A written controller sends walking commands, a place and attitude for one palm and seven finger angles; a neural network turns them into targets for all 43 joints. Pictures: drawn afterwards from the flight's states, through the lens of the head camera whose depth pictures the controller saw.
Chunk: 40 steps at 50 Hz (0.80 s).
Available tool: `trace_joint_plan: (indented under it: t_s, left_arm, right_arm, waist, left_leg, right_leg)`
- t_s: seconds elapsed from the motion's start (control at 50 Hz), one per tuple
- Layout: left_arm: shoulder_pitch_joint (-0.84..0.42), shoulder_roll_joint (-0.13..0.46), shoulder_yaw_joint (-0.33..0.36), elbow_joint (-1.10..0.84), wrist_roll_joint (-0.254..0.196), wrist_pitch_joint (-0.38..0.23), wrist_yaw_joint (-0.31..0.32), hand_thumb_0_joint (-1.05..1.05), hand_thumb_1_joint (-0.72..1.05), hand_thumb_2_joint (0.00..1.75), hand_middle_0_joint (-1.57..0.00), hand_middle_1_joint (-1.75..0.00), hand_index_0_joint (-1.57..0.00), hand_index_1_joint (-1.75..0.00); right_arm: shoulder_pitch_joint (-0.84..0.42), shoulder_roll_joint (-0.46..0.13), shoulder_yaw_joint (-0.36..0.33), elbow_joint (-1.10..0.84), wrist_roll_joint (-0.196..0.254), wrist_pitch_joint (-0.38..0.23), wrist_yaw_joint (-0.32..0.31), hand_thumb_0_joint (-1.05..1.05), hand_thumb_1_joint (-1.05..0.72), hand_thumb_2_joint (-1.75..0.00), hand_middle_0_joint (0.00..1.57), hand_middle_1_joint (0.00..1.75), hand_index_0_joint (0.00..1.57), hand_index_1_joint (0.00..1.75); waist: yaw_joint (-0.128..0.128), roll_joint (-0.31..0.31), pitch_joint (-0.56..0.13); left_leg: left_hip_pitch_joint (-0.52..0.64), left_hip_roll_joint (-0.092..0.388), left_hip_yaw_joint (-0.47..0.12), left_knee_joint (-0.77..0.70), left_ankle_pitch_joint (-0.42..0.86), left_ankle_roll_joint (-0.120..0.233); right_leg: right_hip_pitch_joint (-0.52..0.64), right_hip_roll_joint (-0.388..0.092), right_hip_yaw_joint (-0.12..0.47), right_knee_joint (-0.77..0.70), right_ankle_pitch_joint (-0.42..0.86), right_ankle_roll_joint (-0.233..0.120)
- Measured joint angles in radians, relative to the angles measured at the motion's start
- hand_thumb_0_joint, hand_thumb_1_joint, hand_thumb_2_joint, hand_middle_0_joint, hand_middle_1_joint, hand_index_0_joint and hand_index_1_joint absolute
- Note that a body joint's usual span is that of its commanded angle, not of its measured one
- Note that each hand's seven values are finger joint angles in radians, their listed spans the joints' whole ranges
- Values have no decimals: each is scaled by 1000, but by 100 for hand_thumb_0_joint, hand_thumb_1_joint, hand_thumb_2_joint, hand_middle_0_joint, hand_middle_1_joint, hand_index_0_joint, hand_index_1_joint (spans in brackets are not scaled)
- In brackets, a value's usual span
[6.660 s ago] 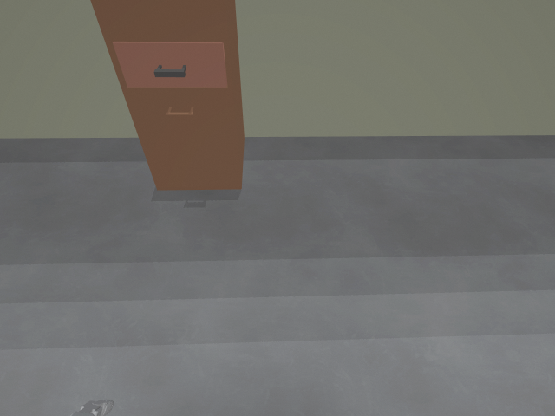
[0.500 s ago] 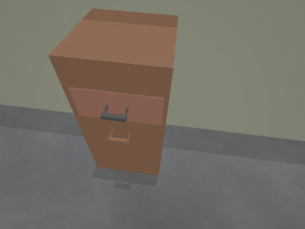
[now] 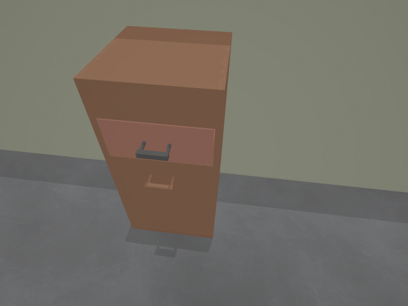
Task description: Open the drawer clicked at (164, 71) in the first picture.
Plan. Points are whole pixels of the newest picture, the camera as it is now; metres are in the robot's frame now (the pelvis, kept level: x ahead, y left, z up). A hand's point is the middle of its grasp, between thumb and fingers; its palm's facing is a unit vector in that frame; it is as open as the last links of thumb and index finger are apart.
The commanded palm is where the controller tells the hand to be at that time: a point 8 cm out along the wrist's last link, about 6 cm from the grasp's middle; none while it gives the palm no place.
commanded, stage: look again from close up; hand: left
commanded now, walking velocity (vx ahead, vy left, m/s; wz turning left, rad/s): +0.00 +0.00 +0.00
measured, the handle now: (154, 150) +0.61 +0.20 -0.11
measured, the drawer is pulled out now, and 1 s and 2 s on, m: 0.00 0.00 0.00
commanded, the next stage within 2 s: shuffle to correct the standing spot in 0.08 s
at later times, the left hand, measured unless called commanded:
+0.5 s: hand out of the picture -0.04 +0.16 -0.18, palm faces +0.07 -0.99 -0.15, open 7.4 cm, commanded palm none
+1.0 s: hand out of the picture +0.14 +0.21 -0.17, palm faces +0.01 -0.98 -0.21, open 7.2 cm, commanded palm none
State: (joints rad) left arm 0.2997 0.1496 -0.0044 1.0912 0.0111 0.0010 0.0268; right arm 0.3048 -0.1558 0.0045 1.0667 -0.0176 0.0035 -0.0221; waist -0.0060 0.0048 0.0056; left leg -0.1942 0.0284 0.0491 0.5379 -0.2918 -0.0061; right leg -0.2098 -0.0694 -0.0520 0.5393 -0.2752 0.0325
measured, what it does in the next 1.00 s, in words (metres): walks ahead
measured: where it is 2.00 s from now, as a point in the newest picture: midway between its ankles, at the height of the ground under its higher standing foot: outside the picture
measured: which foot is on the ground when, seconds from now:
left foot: down 0.00-1.00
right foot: down 0.00-0.76, up 0.78-1.00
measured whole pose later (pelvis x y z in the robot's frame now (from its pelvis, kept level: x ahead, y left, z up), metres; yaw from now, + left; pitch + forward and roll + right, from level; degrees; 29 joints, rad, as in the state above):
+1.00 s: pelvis +0.10 +0.03 +0.01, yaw -3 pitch +0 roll +1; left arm 0.26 0.16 0.05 1.05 0.02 0.00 0.03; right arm 0.36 -0.09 0.02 1.06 -0.03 -0.06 -0.04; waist -0.01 -0.03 0.02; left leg -0.10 -0.04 0.14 0.38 -0.28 0.06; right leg -0.46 -0.05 -0.06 0.86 -0.28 -0.01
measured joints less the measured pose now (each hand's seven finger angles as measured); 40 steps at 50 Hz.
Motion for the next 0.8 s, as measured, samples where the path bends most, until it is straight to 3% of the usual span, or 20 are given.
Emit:
trace_joint_plan:
  t_s: [0.28,0.4,0.56,0.64,0.68,0.72,0.76,0.8]
  left_arm:
    - [86,-20,12,11,6,4,-10,1,91,90,-20,-30,-20,-30]
    - [116,-30,30,7,7,3,-18,1,91,90,-20,-30,-20,-30]
    - [117,-33,45,-4,14,-2,-27,1,91,90,-20,-30,-20,-30]
    - [101,-37,50,-23,12,-35,-23,1,91,90,-20,-30,-20,-30]
    - [97,-40,54,-29,12,-50,-17,1,91,90,-20,-30,-20,-30]
    - [101,-38,58,-32,16,-53,-11,0,91,90,-20,-30,-20,-30]
    - [108,-33,58,-31,13,-39,-10,0,91,90,-20,-30,-20,-30]
    - [103,-28,60,-12,12,-13,-10,0,91,90,-20,-30,-20,-30]
  right_arm:
    - [57,12,-4,18,-5,7,4,1,-91,-89,20,30,20,30]
    - [89,10,-12,20,-11,10,10,1,-91,-90,20,30,20,30]
    - [116,13,-18,11,-11,-11,10,1,-91,-90,20,30,20,30]
    - [112,13,-16,13,-8,-13,14,1,-91,-90,20,30,20,30]
    - [96,12,-16,14,-7,-12,16,1,-91,-90,20,30,20,30]
    - [73,13,-15,5,-4,-22,17,1,-91,-90,20,30,20,30]
    - [56,9,-15,-16,-3,-51,16,1,-91,-90,20,30,20,30]
    - [41,11,-16,-29,-8,-66,6,1,-91,-89,20,30,20,30]
  waist:
    - [14,-7,-7]
    - [23,-8,-20]
    - [16,-5,-26]
    - [24,10,-21]
    - [31,6,-16]
    - [37,-13,-9]
    - [34,-26,-3]
    - [25,-38,-5]
  left_leg:
    - [-40,10,-9,-16,31,-4]
    - [-52,8,0,26,-32,9]
    - [-32,2,29,37,-43,8]
    - [-56,-1,21,102,-99,22]
    - [-95,-13,31,179,-149,25]
    - [-102,-28,44,140,-147,30]
    - [-75,-31,59,44,-2,38]
    - [-55,-39,83,55,-9,59]
  right_leg:
    - [-38,14,-6,-14,24,-21]
    - [-59,23,22,24,-18,-34]
    - [-69,36,78,77,-66,-61]
    - [-58,36,76,73,-69,-13]
    - [-37,26,71,52,-71,-4]
    - [-15,10,76,36,-74,1]
    - [-24,4,81,92,-104,-20]
    - [-92,4,82,285,-188,-50]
